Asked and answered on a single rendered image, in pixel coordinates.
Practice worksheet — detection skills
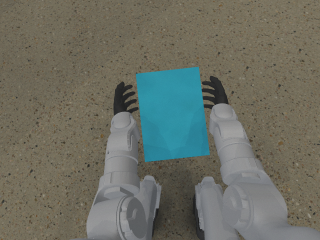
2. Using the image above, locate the right robot foot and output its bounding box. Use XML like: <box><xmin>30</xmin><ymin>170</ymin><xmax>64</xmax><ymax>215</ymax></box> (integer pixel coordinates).
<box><xmin>193</xmin><ymin>194</ymin><xmax>205</xmax><ymax>240</ymax></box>

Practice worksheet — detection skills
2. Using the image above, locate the robot right hand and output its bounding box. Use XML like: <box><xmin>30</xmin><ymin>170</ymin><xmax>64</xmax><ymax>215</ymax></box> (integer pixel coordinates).
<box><xmin>201</xmin><ymin>76</ymin><xmax>229</xmax><ymax>109</ymax></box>

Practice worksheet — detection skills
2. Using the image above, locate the robot right upper arm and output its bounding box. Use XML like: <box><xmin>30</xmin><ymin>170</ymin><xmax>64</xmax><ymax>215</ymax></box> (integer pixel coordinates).
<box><xmin>222</xmin><ymin>182</ymin><xmax>320</xmax><ymax>240</ymax></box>

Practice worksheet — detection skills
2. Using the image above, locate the robot foot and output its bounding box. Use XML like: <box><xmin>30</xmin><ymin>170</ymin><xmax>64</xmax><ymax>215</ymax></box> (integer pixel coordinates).
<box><xmin>152</xmin><ymin>208</ymin><xmax>159</xmax><ymax>237</ymax></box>
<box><xmin>193</xmin><ymin>194</ymin><xmax>205</xmax><ymax>240</ymax></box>

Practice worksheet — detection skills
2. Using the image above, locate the robot left upper arm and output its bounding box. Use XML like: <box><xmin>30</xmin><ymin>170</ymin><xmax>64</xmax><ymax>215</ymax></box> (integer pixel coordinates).
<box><xmin>70</xmin><ymin>195</ymin><xmax>148</xmax><ymax>240</ymax></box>

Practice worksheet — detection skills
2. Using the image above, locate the robot left hand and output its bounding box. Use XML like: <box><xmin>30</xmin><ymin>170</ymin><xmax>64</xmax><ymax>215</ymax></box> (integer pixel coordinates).
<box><xmin>113</xmin><ymin>81</ymin><xmax>139</xmax><ymax>116</ymax></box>

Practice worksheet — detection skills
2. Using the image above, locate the left robot forearm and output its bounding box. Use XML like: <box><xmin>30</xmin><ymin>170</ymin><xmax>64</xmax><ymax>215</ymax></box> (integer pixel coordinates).
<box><xmin>86</xmin><ymin>111</ymin><xmax>141</xmax><ymax>232</ymax></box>

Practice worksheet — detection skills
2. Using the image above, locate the left robot foot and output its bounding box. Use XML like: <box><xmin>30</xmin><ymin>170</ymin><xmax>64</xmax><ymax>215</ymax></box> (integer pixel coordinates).
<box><xmin>152</xmin><ymin>208</ymin><xmax>159</xmax><ymax>237</ymax></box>

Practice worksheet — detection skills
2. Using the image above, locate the right robot forearm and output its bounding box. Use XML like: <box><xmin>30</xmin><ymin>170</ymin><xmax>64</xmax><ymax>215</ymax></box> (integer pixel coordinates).
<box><xmin>209</xmin><ymin>103</ymin><xmax>288</xmax><ymax>212</ymax></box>

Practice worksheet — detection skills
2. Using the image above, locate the carton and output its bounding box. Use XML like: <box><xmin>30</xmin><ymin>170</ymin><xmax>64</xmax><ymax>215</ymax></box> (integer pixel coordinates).
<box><xmin>136</xmin><ymin>67</ymin><xmax>210</xmax><ymax>162</ymax></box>

